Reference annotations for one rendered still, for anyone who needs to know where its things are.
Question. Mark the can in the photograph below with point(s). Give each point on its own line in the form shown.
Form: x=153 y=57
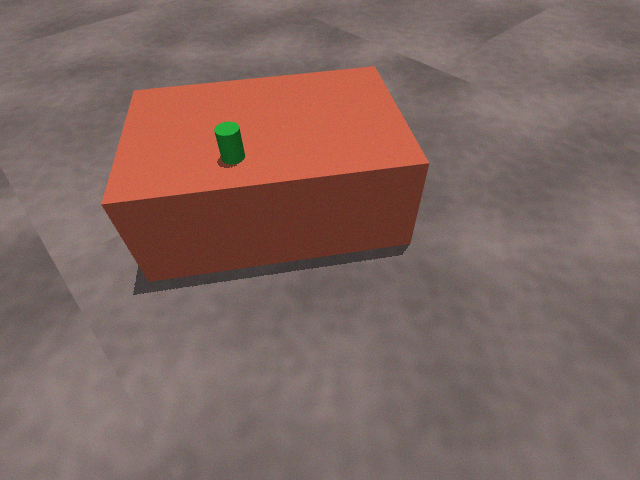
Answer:
x=230 y=142

